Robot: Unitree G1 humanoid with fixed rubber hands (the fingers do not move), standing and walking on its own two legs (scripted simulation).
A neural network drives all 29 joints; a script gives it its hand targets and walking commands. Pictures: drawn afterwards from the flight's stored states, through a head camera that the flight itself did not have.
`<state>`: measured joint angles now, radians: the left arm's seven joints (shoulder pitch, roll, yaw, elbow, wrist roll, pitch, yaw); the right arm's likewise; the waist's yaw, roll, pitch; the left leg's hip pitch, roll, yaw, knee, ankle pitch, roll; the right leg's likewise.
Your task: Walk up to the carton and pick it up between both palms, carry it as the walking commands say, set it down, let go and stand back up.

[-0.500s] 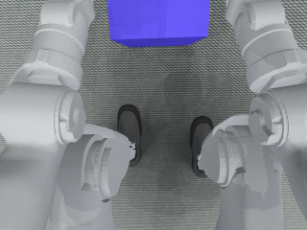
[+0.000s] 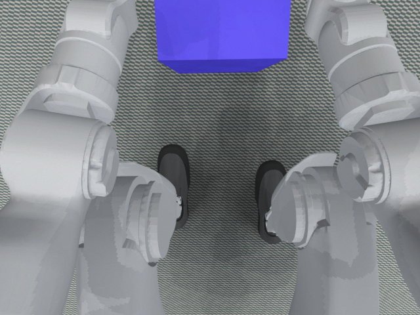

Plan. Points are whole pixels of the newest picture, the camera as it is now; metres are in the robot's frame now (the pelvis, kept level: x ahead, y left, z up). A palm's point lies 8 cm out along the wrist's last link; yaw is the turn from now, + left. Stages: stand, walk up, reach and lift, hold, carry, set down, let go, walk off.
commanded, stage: reach and lift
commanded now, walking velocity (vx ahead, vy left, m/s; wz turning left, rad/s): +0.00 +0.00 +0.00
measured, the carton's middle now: (219, 16) +0.53 +0.02 -0.25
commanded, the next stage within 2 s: none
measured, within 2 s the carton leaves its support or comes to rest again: neither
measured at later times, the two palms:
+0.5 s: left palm out of the picture +0.55 +0.15 -0.11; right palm out of the picture +0.54 -0.10 -0.12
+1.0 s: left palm out of the picture +0.53 +0.15 -0.05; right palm out of the picture +0.53 -0.10 -0.05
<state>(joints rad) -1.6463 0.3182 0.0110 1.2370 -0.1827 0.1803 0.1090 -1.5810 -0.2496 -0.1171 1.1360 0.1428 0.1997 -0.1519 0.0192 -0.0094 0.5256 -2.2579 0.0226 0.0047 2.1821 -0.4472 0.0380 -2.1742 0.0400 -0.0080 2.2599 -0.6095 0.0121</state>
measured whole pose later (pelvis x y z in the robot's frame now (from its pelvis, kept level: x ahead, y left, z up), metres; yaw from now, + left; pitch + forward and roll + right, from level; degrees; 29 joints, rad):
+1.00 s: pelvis -0.02 -0.01 +0.03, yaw +1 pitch +19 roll +1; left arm -1.52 0.25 0.15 1.07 -0.14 0.33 0.20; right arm -1.46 -0.14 -0.17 0.93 0.03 0.40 -0.29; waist 0.02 -0.02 0.53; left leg -1.98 0.00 0.00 2.11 -0.46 0.00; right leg -1.91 0.05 0.00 2.20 -0.61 0.01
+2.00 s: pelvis -0.03 -0.01 +0.13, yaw +2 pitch +9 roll +1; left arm -1.38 0.19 0.16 1.00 -0.11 0.40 0.21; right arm -1.27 -0.08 -0.21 0.81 -0.02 0.46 -0.28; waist 0.02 -0.02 0.52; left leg -1.54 -0.03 0.00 1.84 -0.46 -0.01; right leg -1.47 0.05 0.02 1.93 -0.61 0.01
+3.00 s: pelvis -0.02 -0.01 +0.24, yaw +1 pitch +0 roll +1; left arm -1.16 0.12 0.14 0.90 -0.11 0.43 0.23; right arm -1.05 -0.03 -0.21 0.72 -0.04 0.50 -0.27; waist 0.02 -0.02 0.51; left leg -1.03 -0.03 0.00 1.43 -0.39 -0.01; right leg -0.99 0.05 0.05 1.52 -0.52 0.01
